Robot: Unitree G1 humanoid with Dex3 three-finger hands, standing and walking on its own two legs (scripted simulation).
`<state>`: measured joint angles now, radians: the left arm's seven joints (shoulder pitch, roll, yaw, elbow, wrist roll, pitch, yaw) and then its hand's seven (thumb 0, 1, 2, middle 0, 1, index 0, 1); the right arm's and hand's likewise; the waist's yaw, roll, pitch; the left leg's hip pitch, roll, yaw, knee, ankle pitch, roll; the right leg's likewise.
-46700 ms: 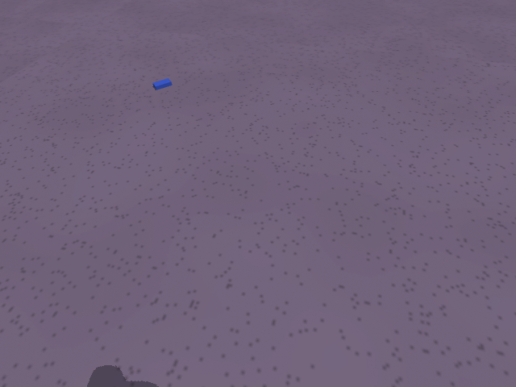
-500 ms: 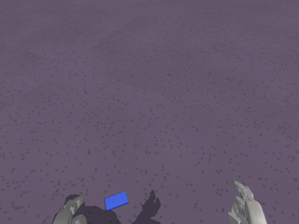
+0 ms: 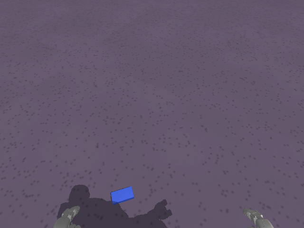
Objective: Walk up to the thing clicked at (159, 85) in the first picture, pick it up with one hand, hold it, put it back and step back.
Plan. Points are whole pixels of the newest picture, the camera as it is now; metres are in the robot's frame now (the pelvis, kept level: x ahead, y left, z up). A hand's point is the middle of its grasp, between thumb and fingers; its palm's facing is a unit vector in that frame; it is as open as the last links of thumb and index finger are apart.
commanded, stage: stand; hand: left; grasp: from above
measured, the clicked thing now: (122, 195) +0.42 +0.22 -0.72
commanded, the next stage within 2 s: none
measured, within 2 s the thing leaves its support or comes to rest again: neither
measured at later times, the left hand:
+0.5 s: hand out of the picture +0.03 +0.24 -0.13, palm faces +0.03 -0.95 -0.31, open 7.4 cm
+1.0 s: hand out of the picture +0.05 +0.23 -0.12, palm faces +0.01 -0.95 -0.32, open 7.4 cm
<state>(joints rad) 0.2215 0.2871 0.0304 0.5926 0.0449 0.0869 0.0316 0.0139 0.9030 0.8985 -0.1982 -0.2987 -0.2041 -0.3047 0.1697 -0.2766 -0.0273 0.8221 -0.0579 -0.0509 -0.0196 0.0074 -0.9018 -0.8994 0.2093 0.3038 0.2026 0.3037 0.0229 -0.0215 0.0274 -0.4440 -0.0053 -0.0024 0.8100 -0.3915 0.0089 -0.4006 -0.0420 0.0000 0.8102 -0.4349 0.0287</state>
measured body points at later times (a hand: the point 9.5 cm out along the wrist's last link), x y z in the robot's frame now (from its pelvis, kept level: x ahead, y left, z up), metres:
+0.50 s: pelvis +0.00 +0.01 +0.04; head -0.01 +0.01 +0.49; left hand +0.03 +0.29 -0.11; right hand +0.07 -0.26 -0.10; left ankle +0.02 +0.12 -0.71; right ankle -0.01 -0.14 -0.71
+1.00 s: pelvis +0.00 -0.01 +0.04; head +0.00 -0.01 +0.49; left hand +0.05 +0.28 -0.10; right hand +0.06 -0.29 -0.10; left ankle +0.02 +0.12 -0.71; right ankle -0.01 -0.14 -0.71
